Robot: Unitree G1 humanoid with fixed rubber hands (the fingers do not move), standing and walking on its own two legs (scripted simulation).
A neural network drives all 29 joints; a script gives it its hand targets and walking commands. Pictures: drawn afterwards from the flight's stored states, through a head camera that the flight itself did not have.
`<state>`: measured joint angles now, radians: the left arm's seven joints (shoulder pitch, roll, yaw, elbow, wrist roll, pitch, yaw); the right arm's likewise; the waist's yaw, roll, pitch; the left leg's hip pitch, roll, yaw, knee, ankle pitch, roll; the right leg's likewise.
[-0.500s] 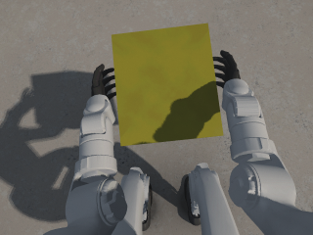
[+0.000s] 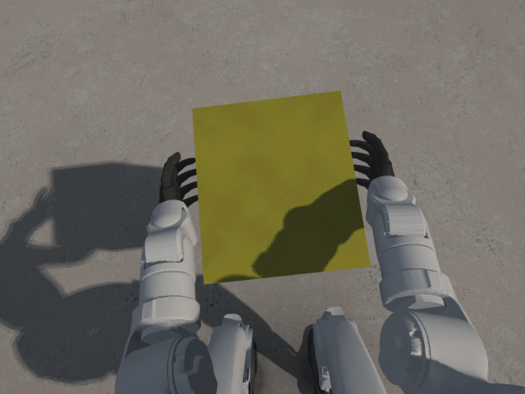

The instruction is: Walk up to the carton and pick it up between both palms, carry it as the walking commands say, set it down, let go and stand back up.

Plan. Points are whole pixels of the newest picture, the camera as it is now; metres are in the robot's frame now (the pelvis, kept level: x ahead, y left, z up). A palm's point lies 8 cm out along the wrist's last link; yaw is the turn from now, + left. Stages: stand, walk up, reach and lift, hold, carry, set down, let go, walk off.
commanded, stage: reach and lift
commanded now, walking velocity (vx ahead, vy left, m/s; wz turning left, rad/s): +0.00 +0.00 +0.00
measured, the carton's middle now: (276, 194) +0.45 +0.00 -0.12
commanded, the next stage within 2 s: none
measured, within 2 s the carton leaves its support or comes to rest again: neither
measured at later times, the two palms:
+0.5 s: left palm (154, 201) +0.39 +0.16 +0.03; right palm (398, 174) +0.41 -0.16 +0.03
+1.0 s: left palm (122, 194) +0.37 +0.16 +0.11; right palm (424, 165) +0.39 -0.16 +0.10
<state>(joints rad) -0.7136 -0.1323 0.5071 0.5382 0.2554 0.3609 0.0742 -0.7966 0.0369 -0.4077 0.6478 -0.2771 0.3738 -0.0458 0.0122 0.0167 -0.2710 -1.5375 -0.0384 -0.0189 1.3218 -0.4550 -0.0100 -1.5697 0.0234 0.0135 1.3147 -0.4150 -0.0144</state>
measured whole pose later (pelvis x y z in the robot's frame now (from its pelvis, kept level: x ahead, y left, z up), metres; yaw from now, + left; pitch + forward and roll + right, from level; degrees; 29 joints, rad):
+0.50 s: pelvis +0.02 +0.00 +0.07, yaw +0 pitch +31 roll +1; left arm -0.55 -0.17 0.49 0.46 0.28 0.36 0.02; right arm -0.63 0.09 -0.40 0.56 -0.30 0.37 -0.01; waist 0.02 0.02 -0.21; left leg -1.18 -0.03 -0.03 1.01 -0.37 -0.01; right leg -1.21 0.03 0.01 1.00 -0.33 -0.02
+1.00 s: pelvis +0.03 +0.00 +0.13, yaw -1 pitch +19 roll +1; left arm -0.42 -0.20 0.45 0.38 0.32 0.40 -0.03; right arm -0.48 0.14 -0.40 0.44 -0.34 0.40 0.05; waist 0.02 0.02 -0.11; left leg -0.75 -0.02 -0.03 0.66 -0.25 -0.01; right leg -0.78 0.03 0.02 0.65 -0.21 -0.02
